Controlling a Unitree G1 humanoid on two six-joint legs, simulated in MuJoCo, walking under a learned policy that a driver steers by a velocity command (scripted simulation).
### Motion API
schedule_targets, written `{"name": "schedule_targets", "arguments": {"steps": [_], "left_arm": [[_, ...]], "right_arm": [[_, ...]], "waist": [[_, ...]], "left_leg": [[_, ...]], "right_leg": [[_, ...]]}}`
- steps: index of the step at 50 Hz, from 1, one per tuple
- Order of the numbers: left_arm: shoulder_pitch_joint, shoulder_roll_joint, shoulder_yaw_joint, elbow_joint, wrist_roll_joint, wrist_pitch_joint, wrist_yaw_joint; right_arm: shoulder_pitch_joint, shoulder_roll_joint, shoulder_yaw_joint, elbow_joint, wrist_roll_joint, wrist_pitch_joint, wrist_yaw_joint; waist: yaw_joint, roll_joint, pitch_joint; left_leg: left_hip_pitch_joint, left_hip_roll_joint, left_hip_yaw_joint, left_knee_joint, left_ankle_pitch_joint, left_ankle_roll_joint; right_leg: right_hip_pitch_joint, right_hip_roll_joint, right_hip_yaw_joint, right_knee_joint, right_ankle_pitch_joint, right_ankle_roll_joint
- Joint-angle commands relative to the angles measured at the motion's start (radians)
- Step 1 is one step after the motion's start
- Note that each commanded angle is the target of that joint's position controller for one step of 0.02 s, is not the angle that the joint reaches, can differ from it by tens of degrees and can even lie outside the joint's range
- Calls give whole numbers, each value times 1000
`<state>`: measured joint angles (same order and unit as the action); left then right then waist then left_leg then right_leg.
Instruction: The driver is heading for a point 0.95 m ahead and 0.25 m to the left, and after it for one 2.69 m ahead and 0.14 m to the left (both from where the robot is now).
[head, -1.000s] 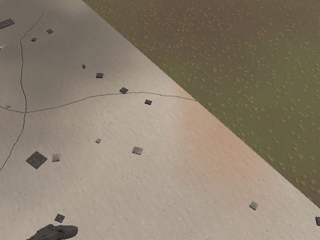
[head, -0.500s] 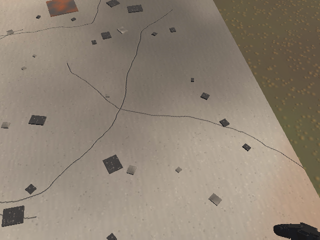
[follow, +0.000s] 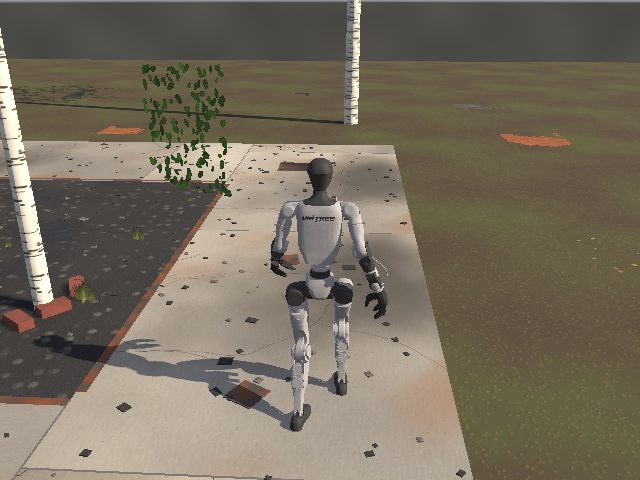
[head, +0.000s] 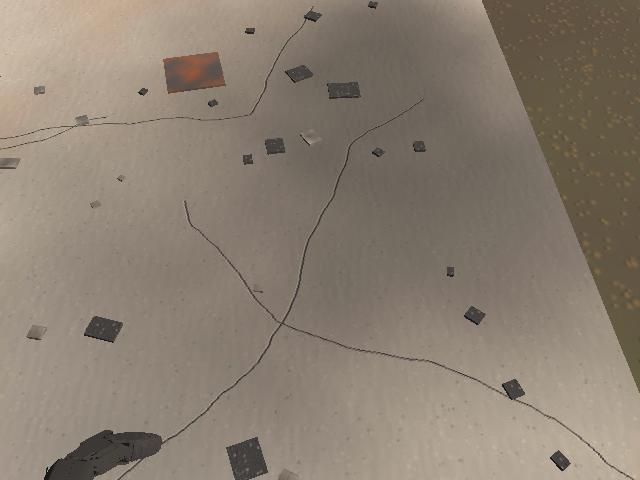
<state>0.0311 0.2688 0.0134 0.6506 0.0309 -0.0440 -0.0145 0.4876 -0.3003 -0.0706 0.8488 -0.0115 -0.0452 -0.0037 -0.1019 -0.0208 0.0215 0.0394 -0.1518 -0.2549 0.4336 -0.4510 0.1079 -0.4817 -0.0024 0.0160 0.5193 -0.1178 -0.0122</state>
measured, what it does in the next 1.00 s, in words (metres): walks ahead, turning left: left foot, then right foot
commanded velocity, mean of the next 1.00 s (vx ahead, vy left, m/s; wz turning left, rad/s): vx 0.42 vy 0.00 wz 0.47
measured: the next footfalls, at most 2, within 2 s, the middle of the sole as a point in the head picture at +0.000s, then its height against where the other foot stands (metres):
left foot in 0.52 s outside the picture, level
right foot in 1.00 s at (239, 389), level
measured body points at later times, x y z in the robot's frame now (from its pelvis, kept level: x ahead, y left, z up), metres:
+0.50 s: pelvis +0.26 +0.03 +0.00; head +0.30 +0.05 +0.45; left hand +0.15 +0.28 -0.13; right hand +0.55 -0.11 -0.08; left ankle +0.36 +0.13 -0.71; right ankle +0.13 -0.12 -0.72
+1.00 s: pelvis +0.50 +0.13 +0.01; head +0.52 +0.14 +0.46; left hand +0.51 +0.41 -0.11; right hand +0.63 -0.10 -0.13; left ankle +0.36 +0.13 -0.72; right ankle +0.64 +0.12 -0.72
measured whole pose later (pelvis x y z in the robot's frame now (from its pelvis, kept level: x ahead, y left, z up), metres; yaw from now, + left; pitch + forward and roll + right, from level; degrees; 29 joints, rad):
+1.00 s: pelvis +0.50 +0.13 +0.01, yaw +26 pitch +0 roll +2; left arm 0.19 0.25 0.01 0.78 0.03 -0.03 -0.01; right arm 0.34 -0.25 -0.03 0.88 -0.02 -0.04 -0.03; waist -0.04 -0.04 0.06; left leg -0.01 -0.15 -0.03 0.42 -0.38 0.11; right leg -0.46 0.01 -0.06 0.54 -0.02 -0.06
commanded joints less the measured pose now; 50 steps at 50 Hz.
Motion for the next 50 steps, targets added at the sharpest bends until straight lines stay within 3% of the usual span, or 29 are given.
{"name": "schedule_targets", "arguments": {"steps": [1,2,3,4,5,6,8,11,16,20,23,25,26,27,28,29,30,31,32,34,36,37,39,41,44,46,48,49,50], "left_arm": [[424,273,87,17,32,-26,44],[360,298,95,16,17,-11,39],[271,194,78,0,7,-3,34],[225,122,60,-1,-1,-4,29],[205,94,51,9,3,-7,27],[217,91,48,29,0,-14,28],[249,95,51,56,-8,-35,20],[279,103,56,84,-17,-54,11],[311,102,57,121,-15,-50,10],[366,139,65,154,-16,-44,20],[394,173,71,178,-13,-22,31],[393,198,73,181,-14,-3,36],[380,195,69,164,-12,0,35],[423,85,43,97,-20,-4,18],[336,130,54,43,-9,-8,11],[222,149,58,21,-7,-12,8],[224,124,46,24,-17,-24,7],[244,120,45,42,-12,-23,9],[271,118,45,50,5,-7,9],[305,109,46,62,20,24,1],[268,92,44,51,17,37,-5],[235,86,43,43,15,39,-6],[184,78,41,37,10,36,-3],[167,60,33,40,3,29,0],[139,49,24,52,-12,22,4],[149,54,22,69,-12,19,8],[229,93,33,98,-4,10,12],[309,114,41,122,0,2,13],[405,129,47,148,2,-14,14]], "right_arm": [[-47,-46,-6,-109,28,-30,6],[15,-71,-6,-130,15,-25,5],[-19,-117,-13,-89,-12,-6,-1],[-87,-115,-12,-87,-18,0,11],[-113,-93,-10,-90,-16,6,20],[-131,-83,-9,-97,-25,16,29],[-136,-65,-3,-98,-27,35,44],[-228,-48,4,-137,-27,43,60],[-406,-11,26,-197,-21,34,81],[-517,-8,35,-237,-27,34,94],[-502,-29,25,-239,-38,36,82],[-325,-63,4,-189,-44,26,67],[-146,-109,-20,-130,-52,21,51],[-100,-222,-50,-133,-49,25,34],[-80,-260,-60,-163,-12,35,24],[-87,-232,-56,-133,-3,41,12],[-133,-183,-44,-119,4,36,5],[-180,-145,-33,-119,3,28,3],[-218,-121,-25,-121,9,21,1],[-230,-103,-17,-125,13,2,7],[-199,-123,-25,-111,11,-6,12],[-179,-125,-25,-103,8,-8,13],[-142,-105,-16,-79,7,-12,10],[-121,-84,-5,-56,8,-15,6],[-101,-67,11,-28,0,-17,-5],[-103,-63,18,-14,-9,-12,-15],[-130,-88,11,-9,-12,-4,-32],[-155,-108,3,-11,-5,2,-42],[-192,-127,-3,-23,7,6,-46]], "waist": [[230,-144,-311],[151,-322,-348],[123,-122,-176],[126,-17,-70],[110,-13,-21],[102,-52,4],[95,-81,0],[98,-72,8],[125,-68,38],[150,-66,65],[130,-79,33],[51,-74,-80],[-30,-16,-180],[6,203,-305],[-15,207,-376],[-24,87,-230],[22,62,-114],[74,24,-53],[116,30,-30],[143,49,-55],[137,46,-42],[127,48,-25],[111,50,18],[101,63,0],[71,92,-28],[68,103,-29],[104,106,-34],[145,97,-47],[204,57,-82]], "left_leg": [[-439,50,51,640,290,-16],[-627,-8,111,788,-96,-25],[-680,86,107,852,-8,-23],[-660,119,128,822,69,-28],[-635,148,141,774,105,-34],[-618,170,150,742,115,-40],[-603,175,170,736,140,-47],[-694,194,181,699,220,-54],[-695,202,255,435,411,-65],[-632,194,331,251,395,-32],[-545,128,382,187,250,19],[-323,51,391,124,188,71],[-74,72,316,68,188,112],[260,383,-139,36,54,217],[328,516,-547,-122,151,307],[259,465,-357,-129,272,270],[107,432,-228,-136,401,240],[-14,370,-139,-150,507,194],[-106,322,-79,-162,576,175],[-172,280,-35,-181,631,174],[-209,258,-26,-213,572,176],[-209,256,-25,-233,541,172],[-189,258,29,-214,829,142],[-163,236,114,-160,1098,80],[-113,227,171,-132,1148,17],[-74,246,178,-95,1142,6],[-35,272,171,20,1229,-1],[-19,269,179,131,1227,-10],[-57,225,212,313,1088,-30]], "right_leg": [[752,-344,398,-102,-293,-110],[762,-460,800,-245,-330,-194],[608,-425,691,-250,-427,-189],[480,-369,521,-264,-371,-175],[401,-320,386,-290,-252,-150],[357,-287,291,-305,-148,-139],[337,-266,182,-319,32,-136],[376,-272,67,-345,181,-147],[390,-223,-117,-354,263,-121],[454,-253,-177,-340,314,-101],[549,-273,-229,-194,658,-85],[533,-270,-261,100,817,-75],[384,-249,-276,358,647,-47],[-6,-146,-269,704,-79,8],[-217,10,-100,907,-455,39],[-314,-57,-5,892,-344,26],[-280,-96,-9,799,-258,21],[-207,-124,-5,705,-234,22],[-136,-135,0,657,-234,32],[-68,-131,-10,613,-223,52],[-87,-125,-20,552,-164,65],[-115,-125,-24,514,-121,69],[-143,-118,-39,425,-50,69],[-95,-91,-61,333,15,49],[-18,-43,-86,202,114,6],[26,-11,-85,138,104,-19],[88,34,-80,81,27,-51],[146,48,-77,-3,42,-67],[275,21,-50,-134,245,-88]]}}
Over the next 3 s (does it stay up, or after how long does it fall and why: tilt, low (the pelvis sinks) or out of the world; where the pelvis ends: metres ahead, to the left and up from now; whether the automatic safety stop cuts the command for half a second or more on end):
stays up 0.84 0.29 0.01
